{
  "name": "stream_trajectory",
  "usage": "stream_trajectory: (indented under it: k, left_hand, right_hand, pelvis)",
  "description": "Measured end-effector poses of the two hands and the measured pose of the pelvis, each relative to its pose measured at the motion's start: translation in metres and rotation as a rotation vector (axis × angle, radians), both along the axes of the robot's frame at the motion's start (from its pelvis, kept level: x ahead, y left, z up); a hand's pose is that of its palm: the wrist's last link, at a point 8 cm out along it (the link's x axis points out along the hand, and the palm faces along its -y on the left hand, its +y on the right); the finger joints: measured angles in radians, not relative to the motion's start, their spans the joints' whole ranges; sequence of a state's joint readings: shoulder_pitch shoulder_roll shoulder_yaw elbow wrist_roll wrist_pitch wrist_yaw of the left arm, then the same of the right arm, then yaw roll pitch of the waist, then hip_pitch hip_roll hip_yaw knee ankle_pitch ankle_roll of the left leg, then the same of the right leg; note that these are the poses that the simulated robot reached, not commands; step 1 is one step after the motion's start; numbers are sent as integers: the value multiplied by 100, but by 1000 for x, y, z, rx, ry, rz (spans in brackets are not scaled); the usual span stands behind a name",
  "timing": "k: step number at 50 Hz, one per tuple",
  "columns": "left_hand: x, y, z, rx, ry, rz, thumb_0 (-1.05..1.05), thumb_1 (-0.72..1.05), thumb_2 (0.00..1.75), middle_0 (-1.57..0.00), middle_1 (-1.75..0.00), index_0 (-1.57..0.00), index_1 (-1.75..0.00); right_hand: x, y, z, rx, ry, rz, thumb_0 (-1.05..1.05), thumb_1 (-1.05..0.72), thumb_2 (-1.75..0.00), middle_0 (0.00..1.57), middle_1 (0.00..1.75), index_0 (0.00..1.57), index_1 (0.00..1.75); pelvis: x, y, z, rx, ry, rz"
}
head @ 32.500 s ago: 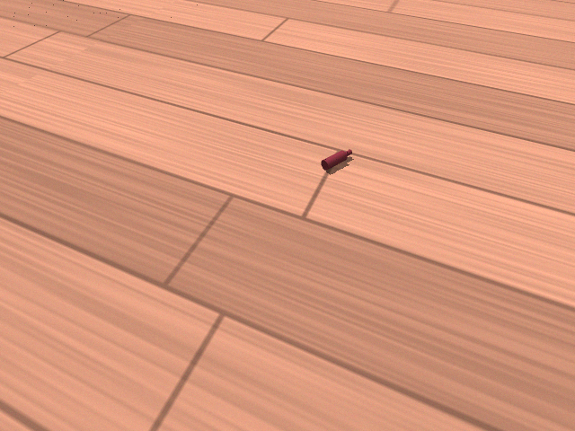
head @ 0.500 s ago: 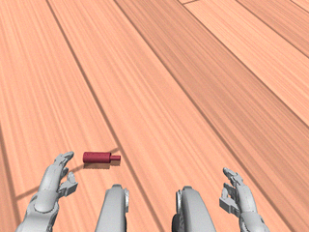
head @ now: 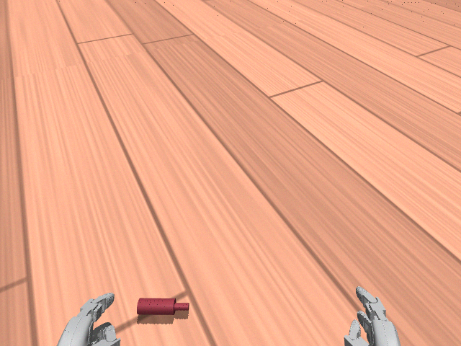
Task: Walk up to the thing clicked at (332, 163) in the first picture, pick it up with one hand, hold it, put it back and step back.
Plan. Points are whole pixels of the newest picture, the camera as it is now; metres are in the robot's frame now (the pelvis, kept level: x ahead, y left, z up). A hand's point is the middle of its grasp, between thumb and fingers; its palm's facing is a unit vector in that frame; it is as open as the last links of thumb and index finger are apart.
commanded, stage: home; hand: left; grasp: from above
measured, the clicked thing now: (163, 306) +0.43 +0.24 -0.68
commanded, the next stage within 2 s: stand in 1.90 s
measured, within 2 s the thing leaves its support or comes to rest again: neither
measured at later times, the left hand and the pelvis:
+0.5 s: hand out of the picture +0.16 +0.18 -0.04, palm faces +0.06 -0.98 -0.20, open 7.4 cm; pelvis +0.00 -0.01 +0.00, yaw +0 degrees
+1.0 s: hand out of the picture +0.16 +0.17 -0.04, palm faces +0.06 -0.98 -0.20, open 7.4 cm; pelvis +0.00 -0.01 +0.00, yaw +0 degrees
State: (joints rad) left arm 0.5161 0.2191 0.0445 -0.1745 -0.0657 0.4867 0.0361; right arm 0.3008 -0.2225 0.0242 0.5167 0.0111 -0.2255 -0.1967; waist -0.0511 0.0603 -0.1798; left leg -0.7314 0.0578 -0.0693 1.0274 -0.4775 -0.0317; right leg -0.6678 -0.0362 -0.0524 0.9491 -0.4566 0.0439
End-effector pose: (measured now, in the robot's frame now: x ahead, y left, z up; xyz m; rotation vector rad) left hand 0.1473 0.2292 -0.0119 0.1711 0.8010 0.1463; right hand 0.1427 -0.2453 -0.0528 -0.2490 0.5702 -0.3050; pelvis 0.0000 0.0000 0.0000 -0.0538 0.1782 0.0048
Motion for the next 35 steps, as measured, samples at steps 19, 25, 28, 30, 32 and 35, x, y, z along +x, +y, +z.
stream_trajectory:
  k: [19,25,28,30,32,35]
  left_hand:
    - [-3,-3,-4,-6,13,4,1,91,89,-20,-30,-21,-30]
    - [-2,-5,-3,-4,11,1,1,91,89,-20,-30,-21,-30]
    - [-2,-6,-3,-4,13,-2,1,91,89,-20,-30,-21,-30]
    - [-2,-6,-3,-4,12,-3,1,91,89,-20,-30,-21,-30]
    - [-2,-7,-3,-4,11,-3,1,91,89,-20,-30,-21,-30]
    - [-3,-7,-3,-5,10,-4,1,91,89,-20,-30,-21,-30]
  right_hand:
    - [11,7,-1,8,-7,61,1,-90,-90,20,30,20,30]
    - [3,3,-5,7,14,45,1,-90,-90,20,30,20,30]
    - [0,1,-5,7,17,37,1,-90,-90,20,30,20,30]
    - [-1,-1,-5,6,17,32,1,-90,-90,20,30,20,30]
    - [-2,-2,-5,4,16,29,1,-90,-90,20,30,20,30]
    - [-2,-3,-4,1,12,27,1,-90,-90,20,30,20,30]
  pelvis:
    - [-1,-5,1,6,-20,6]
    - [-1,-6,2,7,-20,5]
    - [-1,-6,2,8,-21,3]
    - [-2,-6,2,9,-21,2]
    - [-2,-7,2,9,-21,2]
    - [-2,-7,2,10,-23,1]
